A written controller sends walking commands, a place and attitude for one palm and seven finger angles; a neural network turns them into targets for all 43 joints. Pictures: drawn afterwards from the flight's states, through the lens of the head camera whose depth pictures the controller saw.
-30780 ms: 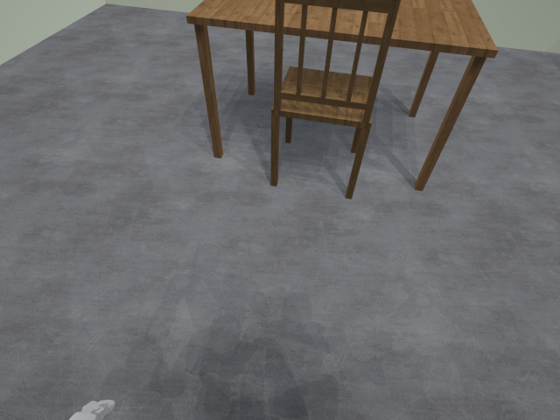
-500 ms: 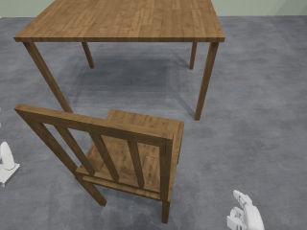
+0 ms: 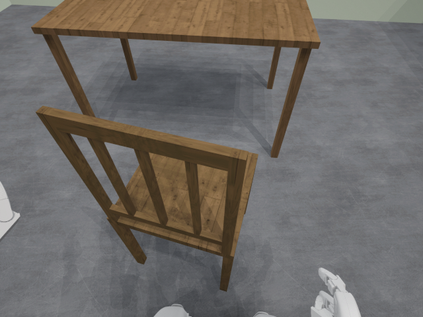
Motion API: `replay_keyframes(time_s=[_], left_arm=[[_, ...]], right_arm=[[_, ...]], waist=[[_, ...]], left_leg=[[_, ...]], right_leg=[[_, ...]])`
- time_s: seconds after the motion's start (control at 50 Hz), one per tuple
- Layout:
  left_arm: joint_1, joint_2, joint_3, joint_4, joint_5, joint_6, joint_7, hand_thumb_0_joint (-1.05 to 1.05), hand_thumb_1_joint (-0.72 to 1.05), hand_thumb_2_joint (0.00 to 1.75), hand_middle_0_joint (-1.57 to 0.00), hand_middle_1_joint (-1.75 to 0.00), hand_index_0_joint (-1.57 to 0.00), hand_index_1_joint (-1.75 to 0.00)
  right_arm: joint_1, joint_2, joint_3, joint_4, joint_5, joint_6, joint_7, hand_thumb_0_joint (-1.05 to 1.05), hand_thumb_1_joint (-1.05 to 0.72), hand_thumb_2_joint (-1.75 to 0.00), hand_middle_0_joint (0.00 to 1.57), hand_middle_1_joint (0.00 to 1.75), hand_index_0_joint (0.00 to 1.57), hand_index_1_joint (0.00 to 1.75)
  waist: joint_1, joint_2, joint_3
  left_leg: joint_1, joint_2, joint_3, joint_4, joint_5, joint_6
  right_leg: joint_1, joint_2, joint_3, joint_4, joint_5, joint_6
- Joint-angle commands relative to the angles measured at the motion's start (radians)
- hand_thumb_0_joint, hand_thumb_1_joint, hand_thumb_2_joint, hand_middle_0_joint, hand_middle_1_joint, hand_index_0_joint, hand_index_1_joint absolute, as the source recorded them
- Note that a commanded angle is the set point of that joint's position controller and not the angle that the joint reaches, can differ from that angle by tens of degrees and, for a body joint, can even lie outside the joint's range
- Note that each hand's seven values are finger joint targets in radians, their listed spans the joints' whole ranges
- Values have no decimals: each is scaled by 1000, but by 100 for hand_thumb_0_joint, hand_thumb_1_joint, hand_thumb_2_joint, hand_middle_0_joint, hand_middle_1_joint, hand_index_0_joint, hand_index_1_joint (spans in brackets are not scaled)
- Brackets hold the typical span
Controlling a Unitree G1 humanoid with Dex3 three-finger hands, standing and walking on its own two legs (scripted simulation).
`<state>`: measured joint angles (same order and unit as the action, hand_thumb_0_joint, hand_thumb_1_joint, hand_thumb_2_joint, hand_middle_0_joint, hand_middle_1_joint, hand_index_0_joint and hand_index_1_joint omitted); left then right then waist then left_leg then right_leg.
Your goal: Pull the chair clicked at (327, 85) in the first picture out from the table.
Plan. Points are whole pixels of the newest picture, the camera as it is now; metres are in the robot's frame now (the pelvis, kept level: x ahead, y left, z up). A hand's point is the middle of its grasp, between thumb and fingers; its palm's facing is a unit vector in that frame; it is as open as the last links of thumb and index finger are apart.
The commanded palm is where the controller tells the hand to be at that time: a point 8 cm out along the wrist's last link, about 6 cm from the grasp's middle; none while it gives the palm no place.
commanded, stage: step back with the hand held close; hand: left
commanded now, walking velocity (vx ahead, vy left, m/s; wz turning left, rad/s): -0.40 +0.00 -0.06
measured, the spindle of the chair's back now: (154, 191) +0.39 +0.17 -0.05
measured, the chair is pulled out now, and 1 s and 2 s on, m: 0.60 0.60 0.60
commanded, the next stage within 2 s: stop stepping back and stand still in 0.58 s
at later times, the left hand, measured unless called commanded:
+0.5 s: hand (38, 245) +0.17 +0.21 +0.19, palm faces +0.33 -0.78 -0.53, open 7.5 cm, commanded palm +0.10 +0.27 +0.20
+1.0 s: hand out of the picture +0.04 +0.21 +0.19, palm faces +0.44 -0.78 -0.44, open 7.4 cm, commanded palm +0.00 +0.25 +0.20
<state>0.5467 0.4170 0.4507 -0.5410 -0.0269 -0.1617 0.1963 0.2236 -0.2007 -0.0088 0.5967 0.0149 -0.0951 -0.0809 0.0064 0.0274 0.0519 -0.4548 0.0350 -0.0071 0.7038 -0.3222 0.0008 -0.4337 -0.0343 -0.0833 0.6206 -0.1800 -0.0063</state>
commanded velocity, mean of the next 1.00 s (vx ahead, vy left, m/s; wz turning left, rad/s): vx -0.18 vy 0.01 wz -0.04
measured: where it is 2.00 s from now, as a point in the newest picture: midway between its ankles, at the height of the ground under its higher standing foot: outside the picture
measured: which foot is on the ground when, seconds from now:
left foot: down 0.00-0.44, up 0.46-0.64, down 0.66-0.90, up 0.92-1.00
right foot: down 0.00-0.18, up 0.20-0.36, down 0.38-0.68, up 0.70-0.84, down 0.86-1.00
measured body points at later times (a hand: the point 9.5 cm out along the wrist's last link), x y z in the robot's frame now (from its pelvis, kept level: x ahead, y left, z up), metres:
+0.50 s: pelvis -0.06 -0.03 +0.01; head +0.00 -0.03 +0.46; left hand +0.14 +0.25 +0.22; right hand +0.13 -0.25 -0.08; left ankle -0.02 +0.12 -0.69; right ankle -0.05 -0.14 -0.72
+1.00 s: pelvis -0.16 -0.04 +0.01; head -0.18 -0.04 +0.46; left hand +0.01 +0.25 +0.22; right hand -0.03 -0.28 -0.08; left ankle -0.15 +0.08 -0.69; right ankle -0.13 -0.15 -0.72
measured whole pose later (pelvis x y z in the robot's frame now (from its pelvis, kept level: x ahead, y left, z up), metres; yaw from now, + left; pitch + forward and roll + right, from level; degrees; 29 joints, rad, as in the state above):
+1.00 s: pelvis -0.16 -0.04 +0.01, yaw -3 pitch -1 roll +0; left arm 0.56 0.39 0.42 -0.49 -0.04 -0.18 0.17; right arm 0.26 -0.20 -0.01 0.67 0.01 -0.08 -0.04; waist 0.00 0.00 -0.03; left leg -0.38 0.01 0.00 0.84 -0.40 0.00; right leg -0.29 -0.01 -0.06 0.55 -0.24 -0.03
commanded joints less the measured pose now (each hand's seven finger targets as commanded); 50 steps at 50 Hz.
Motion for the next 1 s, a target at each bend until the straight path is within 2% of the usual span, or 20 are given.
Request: replay_keyframes(time_s=[0.0,0.04,0.08,0.12,0.14,0.2,0.26,0.3,0.38,0.4,0.42,0.44,0.5,0.56,0.6,0.66,0.72,0.82,0.9,0.98], left_arm=[[-47,227,143,-200,-10,-59,33,0,90,90,-20,-30,-20,-30],[-54,207,116,-220,-12,-52,33,0,90,90,-20,-30,-20,-30],[-50,219,141,-229,-13,-61,30,0,90,90,-20,-30,-20,-30],[-12,205,146,-236,-14,-81,26,0,90,90,-20,-30,-20,-30],[1,191,148,-266,-5,-94,25,0,90,90,-20,-30,-20,-30],[36,197,178,-240,-14,-92,16,0,90,90,-20,-30,-20,-30],[0,146,114,-299,-20,-108,-6,0,90,90,-20,-30,-20,-30],[19,161,125,-276,-23,-112,-12,0,90,90,-20,-30,-20,-30],[6,187,147,-224,-14,-135,-31,0,90,90,-20,-30,-20,-30],[20,210,157,-200,0,-136,-31,0,90,90,-20,-30,-20,-30],[14,195,126,-193,-10,-130,-35,0,90,90,-20,-30,-20,-30],[41,201,140,-177,-26,-131,-34,0,90,90,-20,-30,-20,-30],[136,220,217,-104,-16,-115,-15,0,90,90,-20,-30,-20,-30],[136,190,180,-160,-25,-111,2,0,90,90,-20,-30,-20,-30],[113,203,161,-221,-36,-113,10,0,90,90,-20,-30,-20,-30],[105,198,145,-304,-42,-139,-4,0,90,90,-20,-30,-20,-30],[122,188,158,-316,-40,-106,-6,0,90,90,-20,-30,-20,-30],[36,181,117,-226,-24,-89,0,0,90,90,-20,-30,-20,-30],[-49,203,106,-111,-13,-60,-5,0,90,90,-20,-30,-20,-30],[-71,159,58,1,-11,-53,-16,0,90,90,-20,-30,-20,-30]], right_arm=[[-82,-131,-59,-105,-13,-50,-1,0,-90,-90,20,30,20,30],[-101,-112,-46,-100,-22,-37,10,0,-90,-90,20,30,20,30],[-122,-105,-32,-103,-23,-35,5,0,-90,-90,20,30,20,30],[-138,-121,-35,-106,-22,-35,-8,0,-90,-90,20,30,20,30],[-142,-142,-48,-115,-23,-44,-12,0,-90,-90,20,30,20,30],[-126,-118,-72,-97,-28,-72,-2,0,-90,-90,20,30,20,30],[-92,-126,-81,-71,-26,-90,19,0,-90,-90,20,30,20,30],[-96,-126,-84,-55,-22,-101,24,0,-90,-90,20,30,20,30],[-127,-128,-62,-61,-27,-106,25,0,-90,-90,20,30,20,30],[-102,-119,-67,-58,-26,-88,25,0,-90,-90,20,30,20,30],[-100,-113,-83,-90,-14,-77,23,0,-90,-90,20,30,20,30],[-133,-115,-96,-109,0,-74,21,0,-90,-90,20,30,20,30],[-205,-56,-51,-120,-12,-41,6,0,-90,-90,20,30,20,30],[-179,-50,-24,-121,-14,-6,-17,0,-90,-90,20,30,20,30],[-171,-74,-42,-117,-10,2,-27,0,-90,-90,20,30,20,30],[-118,-110,-86,-114,-7,-51,-10,0,-90,-90,20,30,20,30],[-110,-105,-74,-110,-22,-75,9,0,-90,-90,20,30,20,30],[-73,-133,-51,-107,12,-84,21,0,-90,-90,20,30,20,30],[-59,-150,-77,-105,10,-51,16,0,-90,-90,20,30,20,30],[-94,-108,-26,-100,-2,-30,13,0,-90,-90,20,30,20,30]], waist=[[-5,-168,-152],[-7,-224,-188],[-9,-198,-177],[-2,-4,-142],[2,174,-139],[-8,290,-208],[-9,235,-185],[-1,192,-206],[5,101,-202],[-10,-12,-225],[-20,-248,-269],[-1,-311,-273],[3,-121,-242],[-18,-153,-242],[-29,-107,-232],[-5,168,-261],[-13,321,-218],[-21,105,-126],[-30,-218,-56],[-43,-168,-30]], left_leg=[[108,-15,-8,152,-160,-7],[159,-22,-8,202,-124,-4],[167,-9,-5,-7,-79,5],[102,87,-124,-302,-26,48],[42,213,-245,-373,93,95],[16,317,-225,-359,384,145],[231,276,-139,-234,778,119],[313,260,-136,-182,785,91],[224,177,-78,-92,455,30],[188,116,-18,-15,373,1],[75,2,39,121,126,-45],[5,-44,-5,270,-178,-40],[-42,-4,-74,230,-216,-36],[26,-21,9,-120,-91,-36],[162,4,26,-337,201,-21],[372,313,-179,-306,889,105],[194,281,-151,-317,543,145],[35,106,-42,-232,-164,45],[159,-44,18,224,-154,-5],[219,-19,28,38,-89,25]], right_leg=[[-67,-282,382,-374,-314,-139],[-57,-313,332,-387,-262,-143],[5,-246,226,-310,-157,-92],[59,-124,154,-136,-132,-27],[102,-36,99,38,-75,8],[102,2,108,341,-313,16],[39,-1,77,152,-216,10],[80,-4,59,-34,-118,2],[232,-26,28,-286,246,11],[265,-96,81,-266,471,-21],[304,-215,256,-212,734,-104],[308,-329,312,-228,821,-171],[279,-312,264,-205,648,-182],[346,-190,141,-129,643,-95],[316,-141,109,-59,545,-37],[25,1,90,175,-243,11],[79,3,108,258,-329,28],[322,5,29,-226,-85,33],[-85,-246,434,-502,-604,-111],[-97,-204,227,-426,-506,-88]])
